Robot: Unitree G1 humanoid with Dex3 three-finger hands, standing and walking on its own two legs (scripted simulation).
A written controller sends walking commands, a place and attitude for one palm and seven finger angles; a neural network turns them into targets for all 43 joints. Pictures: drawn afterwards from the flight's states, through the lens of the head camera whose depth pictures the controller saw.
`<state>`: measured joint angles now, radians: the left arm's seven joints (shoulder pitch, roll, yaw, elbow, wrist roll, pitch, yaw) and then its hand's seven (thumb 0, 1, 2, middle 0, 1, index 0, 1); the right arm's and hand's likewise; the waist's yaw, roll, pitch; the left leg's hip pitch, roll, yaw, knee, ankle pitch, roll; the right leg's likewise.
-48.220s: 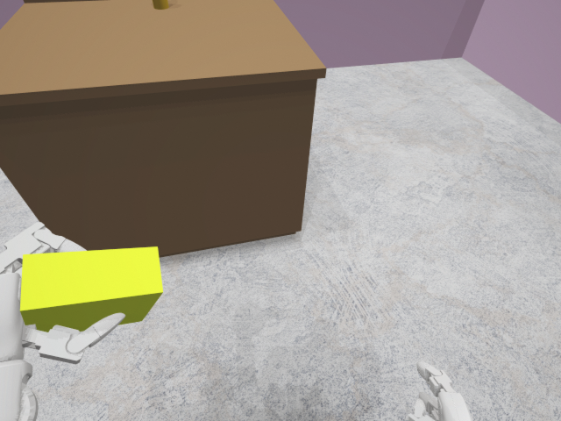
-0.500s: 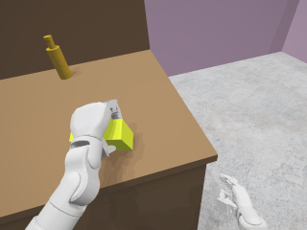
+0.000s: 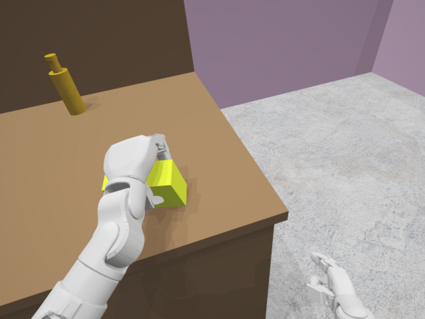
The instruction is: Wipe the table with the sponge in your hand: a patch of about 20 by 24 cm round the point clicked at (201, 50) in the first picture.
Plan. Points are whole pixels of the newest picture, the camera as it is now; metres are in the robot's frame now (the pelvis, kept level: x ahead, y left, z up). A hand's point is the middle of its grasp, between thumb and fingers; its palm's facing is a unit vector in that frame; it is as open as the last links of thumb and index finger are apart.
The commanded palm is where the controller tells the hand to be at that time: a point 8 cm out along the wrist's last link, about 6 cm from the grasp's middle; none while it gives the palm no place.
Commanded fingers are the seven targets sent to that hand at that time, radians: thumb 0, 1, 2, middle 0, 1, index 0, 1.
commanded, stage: wipe forward along the third lane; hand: left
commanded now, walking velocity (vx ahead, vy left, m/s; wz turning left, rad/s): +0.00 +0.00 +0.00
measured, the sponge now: (152, 190) +0.33 +0.17 +0.10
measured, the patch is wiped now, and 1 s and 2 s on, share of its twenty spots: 0.75 0.85 0.90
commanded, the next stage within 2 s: wipe back along the third lane in 1.60 s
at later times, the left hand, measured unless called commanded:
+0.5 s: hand (151, 156) +0.37 +0.18 +0.16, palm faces +0.08 -0.11 -0.99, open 9.5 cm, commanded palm +0.34 +0.20 +0.18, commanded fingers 0.00 0.10 1.30 -1.20 -1.60 -1.20 -1.60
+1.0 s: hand (148, 141) +0.41 +0.20 +0.16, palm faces -0.01 -0.04 -1.00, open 9.6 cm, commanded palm +0.39 +0.22 +0.19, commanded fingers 0.00 0.10 1.30 -1.20 -1.60 -1.20 -1.60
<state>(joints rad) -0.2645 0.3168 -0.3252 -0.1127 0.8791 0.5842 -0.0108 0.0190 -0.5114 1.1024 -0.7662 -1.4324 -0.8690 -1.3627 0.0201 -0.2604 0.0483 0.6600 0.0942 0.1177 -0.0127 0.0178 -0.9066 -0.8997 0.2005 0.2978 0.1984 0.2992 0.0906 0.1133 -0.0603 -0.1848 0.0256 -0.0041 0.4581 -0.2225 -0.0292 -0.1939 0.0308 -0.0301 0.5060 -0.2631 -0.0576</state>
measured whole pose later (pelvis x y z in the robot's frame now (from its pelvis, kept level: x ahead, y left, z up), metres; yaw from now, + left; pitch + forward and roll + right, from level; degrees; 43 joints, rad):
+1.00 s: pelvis +0.00 -0.01 +0.00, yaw +0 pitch +2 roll +1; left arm -0.80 0.34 -0.23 0.73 0.95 0.47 -0.07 0.00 -0.60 1.10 -0.86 -1.34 -0.89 -1.41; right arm 0.13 -0.28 0.04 0.73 0.09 0.09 -0.07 0.02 -0.91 -0.90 0.20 0.30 0.20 0.30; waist 0.02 0.09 -0.10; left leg -0.30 0.03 -0.01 0.47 -0.21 -0.02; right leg -0.31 0.04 -0.04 0.52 -0.25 -0.07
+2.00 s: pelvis +0.02 +0.02 +0.00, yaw -1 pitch +4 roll +0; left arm -0.78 0.34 -0.25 0.71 0.96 0.48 0.02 -0.01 -0.58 1.12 -0.83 -1.41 -0.86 -1.48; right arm 0.14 -0.28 0.02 0.73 0.10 0.12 -0.04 0.02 -0.91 -0.90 0.20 0.30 0.20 0.30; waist 0.02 0.09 -0.13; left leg -0.30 0.01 0.01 0.44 -0.22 0.00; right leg -0.30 0.02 -0.01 0.46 -0.24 -0.02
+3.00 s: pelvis +0.03 +0.02 +0.00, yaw +0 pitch +0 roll +0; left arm -0.28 0.29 -0.35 -0.09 0.96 0.70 0.05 0.00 -0.42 1.07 -0.63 -1.55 -0.81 -1.48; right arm 0.02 -0.25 0.06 0.60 0.11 0.24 0.04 0.02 -0.91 -0.90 0.20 0.30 0.20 0.30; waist 0.08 0.09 -0.10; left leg -0.24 0.01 0.00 0.54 -0.30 -0.01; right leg -0.23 0.01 -0.02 0.55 -0.32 -0.03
